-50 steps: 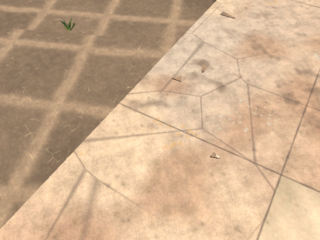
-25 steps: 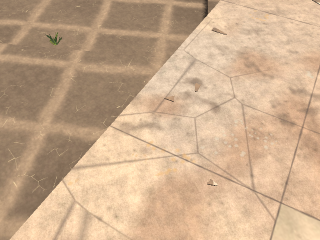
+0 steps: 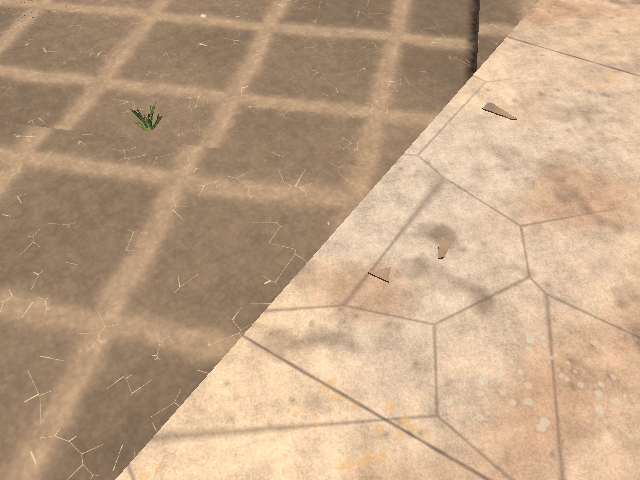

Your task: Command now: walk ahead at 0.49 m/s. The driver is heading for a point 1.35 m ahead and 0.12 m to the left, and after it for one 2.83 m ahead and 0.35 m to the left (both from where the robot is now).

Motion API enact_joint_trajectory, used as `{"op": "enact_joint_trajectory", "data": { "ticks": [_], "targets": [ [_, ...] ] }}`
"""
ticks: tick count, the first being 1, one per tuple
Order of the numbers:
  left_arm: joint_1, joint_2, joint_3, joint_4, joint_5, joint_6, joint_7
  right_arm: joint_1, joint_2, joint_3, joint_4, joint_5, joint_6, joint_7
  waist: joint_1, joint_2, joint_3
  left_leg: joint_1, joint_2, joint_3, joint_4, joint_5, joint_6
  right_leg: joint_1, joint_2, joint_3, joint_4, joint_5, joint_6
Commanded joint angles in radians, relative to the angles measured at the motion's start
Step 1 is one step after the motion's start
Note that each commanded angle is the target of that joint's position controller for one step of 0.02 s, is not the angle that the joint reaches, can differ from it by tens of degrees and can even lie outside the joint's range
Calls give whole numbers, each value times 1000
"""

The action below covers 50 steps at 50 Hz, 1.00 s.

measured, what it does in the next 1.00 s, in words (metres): walks ahead: left foot, then right foot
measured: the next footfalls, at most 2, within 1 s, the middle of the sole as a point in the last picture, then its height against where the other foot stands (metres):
left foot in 0.28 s outside the picture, level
right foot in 0.84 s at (386, 426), level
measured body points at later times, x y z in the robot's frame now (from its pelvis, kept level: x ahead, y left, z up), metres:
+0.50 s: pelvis +0.28 +0.08 +0.00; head +0.30 +0.09 +0.45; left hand +0.38 +0.35 -0.13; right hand +0.32 -0.17 -0.13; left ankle +0.30 +0.16 -0.75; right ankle +0.30 -0.09 -0.66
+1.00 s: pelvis +0.55 +0.01 -0.01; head +0.58 -0.01 +0.44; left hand +0.63 +0.27 -0.14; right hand +0.57 -0.25 -0.16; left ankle +0.46 +0.14 -0.66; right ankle +0.61 -0.07 -0.75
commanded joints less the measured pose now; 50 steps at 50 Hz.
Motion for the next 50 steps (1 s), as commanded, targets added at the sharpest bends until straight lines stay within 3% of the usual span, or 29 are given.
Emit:
{"op": "enact_joint_trajectory", "data": {
  "ticks": [1,6,9,11,12,13,14,15,16,17,18,19,21,23,26,32,37,39,41,42,43,44,45,46,47,49,50],
  "targets": [
    [-27,140,22,-59,-5,-10,21,-17,-33,-8,-52,-5,-6,3,-31,-75,69,-11,13,4,-184,167,-15,-77,-275,180,-158,143,-149],
    [75,166,28,-30,-23,4,29,-191,-22,3,-102,11,-14,27,33,-85,92,27,-41,43,-431,218,-22,45,-290,154,-128,118,-123],
    [104,169,34,-14,-24,21,34,-244,-33,3,-136,14,-23,49,36,-91,105,15,-55,38,-503,131,6,153,-338,168,-69,139,-111],
    [86,184,41,-16,-24,31,36,-204,-57,-5,-138,15,-30,57,0,-112,79,106,-79,54,-539,52,34,183,-354,171,-7,245,-92],
    [62,192,43,-22,-22,36,37,-131,-82,-18,-121,13,-34,57,-46,-124,35,223,-112,82,-553,29,53,178,-337,150,78,410,-77],
    [47,170,34,-27,-15,41,36,35,-127,-45,-70,13,-35,52,-124,-116,-60,437,-144,103,-563,35,82,135,-282,107,264,543,-52],
    [47,133,16,-54,1,39,35,239,-212,-70,-26,3,-34,44,-192,-23,-217,760,16,-77,-541,67,149,-64,-218,52,580,364,-13],
    [181,-10,-24,-55,-5,14,23,328,-292,-88,2,-5,-27,48,-134,258,-358,1123,247,-559,-653,-115,310,-479,-29,41,948,-248,55],
    [147,82,-5,-38,-28,-14,19,317,-190,-60,-4,-2,-27,49,-155,193,-370,1119,248,-693,-746,-187,295,-593,-58,194,1093,-394,37],
    [43,155,16,-73,-49,-28,17,220,-140,-43,-20,1,-29,46,-139,135,-214,984,217,-532,-750,-116,241,-657,-111,185,1123,-322,19],
    [-25,161,19,-92,-47,-32,24,124,-112,-32,-42,-1,-28,46,-106,42,-139,828,180,-393,-769,4,216,-619,-166,155,1085,-227,18],
    [-56,151,26,-97,-32,-27,31,69,-83,-23,-48,-7,-28,52,-77,0,-78,700,136,-297,-802,85,199,-577,-196,143,1019,-170,22],
    [-13,105,30,-88,-24,3,33,58,-43,-12,-31,-16,-32,60,-26,33,-52,587,81,-192,-861,123,185,-475,-230,144,936,-112,24],
    [-9,84,32,-88,-23,23,36,93,-67,-18,-7,-14,-36,56,-12,24,-23,547,70,-138,-895,176,200,-476,-234,129,883,-86,36],
    [-124,91,39,-128,-14,33,39,139,-103,-27,11,-17,-30,38,-31,4,25,573,77,-110,-932,176,206,-586,-245,129,737,34,58],
    [-330,69,31,-181,-16,22,23,223,-118,-28,44,-4,-13,18,-91,14,72,626,47,-25,-951,132,166,-576,-206,84,425,244,65],
    [-444,73,23,-224,-26,11,-6,283,-127,-36,86,6,7,13,-117,18,115,755,100,-25,-893,144,161,-585,-183,73,306,174,39],
    [-424,93,29,-227,-28,3,-16,267,-140,-42,89,9,16,9,-92,29,100,793,120,-29,-848,219,147,-525,-167,63,274,108,16],
    [-288,143,54,-191,-28,-3,-16,221,-153,-45,80,9,25,8,-8,50,14,784,91,5,-697,495,119,-300,-107,13,246,72,-17],
    [-84,128,50,-124,71,6,-5,272,-127,-35,99,-71,14,15,37,33,-43,726,7,84,-482,517,81,-75,-65,-39,232,18,-31],
    [100,202,74,-91,97,1,7,322,-78,-24,90,-66,9,18,84,-76,-170,513,-44,118,-177,227,56,207,-262,181,260,8,-75],
    [183,321,105,-66,77,12,14,438,17,-4,80,-12,4,29,51,-396,-336,182,-235,121,185,-430,10,480,-523,687,109,-19,-227],
    [102,263,94,-87,33,27,12,327,-99,-29,76,-29,3,24,52,-201,-274,94,-184,-31,240,-420,35,405,-460,693,53,-68,-183],
    [-8,209,79,-106,26,28,13,231,-103,-32,44,-23,-1,29,20,-153,-140,69,-132,-20,226,-318,43,272,-428,530,54,-49,-153],
    [-65,151,64,-115,28,24,12,186,-86,-25,35,-23,-4,31,0,-98,-78,106,-94,-15,170,-239,44,155,-392,437,22,54,-134],
    [-87,101,49,-104,17,18,16,202,-64,-22,43,-53,22,36,-50,-127,-33,207,-57,-2,89,-205,29,7,-336,314,-24,138,-106],
    [-72,95,47,-98,17,13,16,212,-52,-20,48,-55,35,41,-59,-127,-31,239,-60,8,76,-205,23,-21,-327,288,-41,159,-111]
  ]
}}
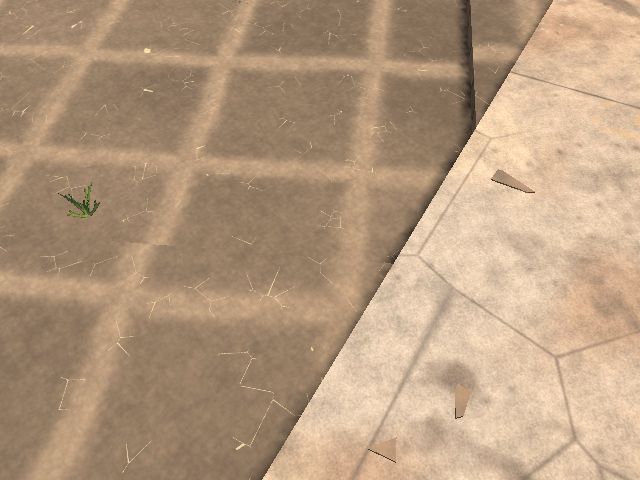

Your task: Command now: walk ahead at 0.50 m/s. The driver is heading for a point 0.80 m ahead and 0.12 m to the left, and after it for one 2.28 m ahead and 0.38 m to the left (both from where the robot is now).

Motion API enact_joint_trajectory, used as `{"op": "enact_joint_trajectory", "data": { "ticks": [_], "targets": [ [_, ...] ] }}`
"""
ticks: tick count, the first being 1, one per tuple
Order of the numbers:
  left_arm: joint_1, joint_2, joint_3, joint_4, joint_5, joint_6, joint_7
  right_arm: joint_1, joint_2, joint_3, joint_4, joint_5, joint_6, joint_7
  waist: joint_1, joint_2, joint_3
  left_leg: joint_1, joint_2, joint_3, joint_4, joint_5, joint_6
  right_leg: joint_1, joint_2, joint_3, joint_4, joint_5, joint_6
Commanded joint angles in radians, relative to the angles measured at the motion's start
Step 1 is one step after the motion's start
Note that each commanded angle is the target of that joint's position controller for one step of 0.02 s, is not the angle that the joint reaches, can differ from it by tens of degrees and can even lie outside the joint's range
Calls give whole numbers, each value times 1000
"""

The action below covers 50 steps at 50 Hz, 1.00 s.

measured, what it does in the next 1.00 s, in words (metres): walks ahead: left foot, then right foot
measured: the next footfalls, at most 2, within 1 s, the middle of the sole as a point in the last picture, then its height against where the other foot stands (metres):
left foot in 0.38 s outside the picture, level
right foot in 0.98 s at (377, 378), level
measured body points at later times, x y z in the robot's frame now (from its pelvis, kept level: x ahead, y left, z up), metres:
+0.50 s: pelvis +0.25 +0.05 +0.00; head +0.26 +0.07 +0.45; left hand +0.25 +0.30 -0.15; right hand +0.37 -0.20 -0.12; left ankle +0.30 +0.11 -0.74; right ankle +0.14 -0.08 -0.65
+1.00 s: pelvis +0.50 +0.02 -0.02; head +0.54 +0.01 +0.43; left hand +0.71 +0.24 -0.11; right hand +0.41 -0.23 -0.16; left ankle +0.30 +0.11 -0.73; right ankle +0.64 -0.07 -0.74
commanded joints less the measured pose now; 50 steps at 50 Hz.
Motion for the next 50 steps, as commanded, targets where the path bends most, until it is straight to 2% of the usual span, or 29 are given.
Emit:
{"op": "enact_joint_trajectory", "data": {
  "ticks": [1,3,7,9,14,17,18,19,20,21,22,23,24,25,26,29,31,33,36,40,44,45,47,48,49,50],
  "targets": [
    [85,86,15,-14,-11,-19,5,70,-40,-7,-35,-15,19,11,-12,-113,-89,-96,59,-24,-15,44,-8,157,-263,278,-260,171,-138],
    [119,105,19,0,-15,-25,7,11,-33,-3,-56,-14,30,17,-11,-110,-45,-144,75,-7,-80,97,-21,145,-257,249,-309,114,-152],
    [180,102,16,18,-14,-20,9,-153,-31,8,-111,-5,31,22,21,-98,23,-227,91,19,-284,229,-46,181,-238,205,-364,58,-154],
    [201,115,17,22,-14,-20,8,-236,-27,14,-137,-1,28,27,44,-93,39,-226,74,39,-381,278,-47,208,-229,181,-364,93,-146],
    [243,119,14,45,-8,-15,14,-333,-30,20,-183,2,25,31,70,-110,45,-127,19,76,-518,279,-32,256,-225,127,-305,269,-118],
    [205,150,21,49,-5,-8,25,-261,-54,9,-177,1,13,21,25,-111,23,-33,-3,69,-583,194,4,321,-257,131,-207,411,-99],
    [184,147,19,51,-9,-2,26,-157,-59,2,-146,-2,6,15,-25,-87,-16,82,-27,81,-653,219,24,324,-234,105,-84,510,-83],
    [184,124,12,50,-10,2,24,-3,-88,-13,-89,-13,-5,2,-80,-44,-102,274,-25,71,-696,210,50,261,-180,59,121,482,-64],
    [194,75,-4,13,-12,5,28,181,-182,-35,-65,-30,-16,-11,-134,116,-245,524,228,-214,-731,147,100,68,-113,0,444,145,-39],
    [314,20,-11,19,-33,6,21,198,-265,-55,-57,-10,-5,-9,-81,308,-308,697,403,-637,-860,27,219,-258,54,6,711,-402,-13],
    [243,126,14,35,-14,15,25,119,-187,-40,-71,18,5,-2,-67,116,-192,595,351,-579,-876,-61,201,-348,-16,115,790,-352,-29],
    [171,124,18,14,-16,11,15,21,-125,-21,-96,17,3,4,-37,57,-87,468,314,-456,-892,-13,179,-352,-57,120,779,-249,-35],
    [131,97,12,5,-20,9,11,-39,-84,-9,-100,13,-7,8,-11,2,-38,356,270,-358,-932,85,145,-302,-91,128,718,-172,-31],
    [119,80,11,6,-11,19,9,-54,-69,-3,-96,15,-17,5,9,21,-16,299,230,-282,-954,172,120,-262,-111,119,675,-139,-20],
    [133,64,4,13,-5,31,5,-51,-54,2,-85,18,-28,0,24,44,-24,280,198,-223,-974,235,102,-230,-123,111,648,-112,-3],
    [96,69,8,8,-1,51,-2,31,-72,1,-40,26,-53,-1,32,26,-32,302,179,-148,-984,449,107,-256,-120,86,631,-45,23],
    [27,64,5,-14,2,60,-5,77,-77,1,-16,30,-53,-3,24,26,-10,313,168,-110,-999,487,105,-321,-130,73,597,19,38],
    [-31,69,7,-32,1,64,-13,120,-75,4,-5,28,-42,-5,10,26,16,338,168,-109,-1016,472,115,-391,-143,74,539,82,50],
    [-130,59,0,-70,4,61,-14,170,-65,11,10,27,-35,-11,-8,17,41,372,170,-88,-1023,518,123,-434,-142,60,431,158,58],
    [-248,45,-15,-119,-1,54,-12,202,-72,15,26,26,-32,-20,-33,32,69,406,159,-49,-1028,553,129,-395,-117,24,253,214,46],
    [-330,59,-18,-168,-1,48,-8,247,-83,11,52,16,-25,-29,-54,37,93,518,191,-57,-990,596,146,-393,-97,11,140,151,12],
    [-344,64,-16,-179,2,40,-8,243,-98,7,53,14,-23,-34,-49,24,89,541,203,-69,-963,624,145,-384,-91,17,117,130,2],
    [-304,78,-11,-184,-1,24,-10,203,-126,-1,44,11,-18,-40,-15,31,62,550,206,-71,-883,771,128,-282,-58,12,65,43,-20],
    [-216,88,-4,-164,-4,16,-4,179,-141,-4,38,11,-14,-39,24,42,16,525,190,-61,-787,894,110,-145,-25,-2,34,0,-38],
    [-60,108,8,-115,-2,4,6,170,-144,-4,34,16,-11,-34,83,28,-75,468,156,-45,-627,946,92,74,-2,-15,-8,38,-63],
    [139,165,27,-66,19,-8,17,166,-112,6,12,19,-12,-30,151,-19,-203,275,116,-30,-388,755,74,382,-118,105,41,87,-111]
  ]
}}
Velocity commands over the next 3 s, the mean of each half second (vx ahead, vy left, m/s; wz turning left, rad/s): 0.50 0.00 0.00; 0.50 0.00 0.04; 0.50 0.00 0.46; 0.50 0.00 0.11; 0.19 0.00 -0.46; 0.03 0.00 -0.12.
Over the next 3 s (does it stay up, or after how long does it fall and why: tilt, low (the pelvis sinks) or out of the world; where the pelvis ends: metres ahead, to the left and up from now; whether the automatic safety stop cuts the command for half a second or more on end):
stays up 1.35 0.22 -0.22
